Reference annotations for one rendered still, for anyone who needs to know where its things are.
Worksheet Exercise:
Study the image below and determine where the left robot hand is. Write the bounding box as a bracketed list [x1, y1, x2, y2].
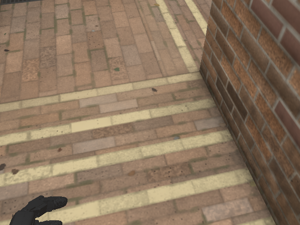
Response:
[9, 195, 68, 225]

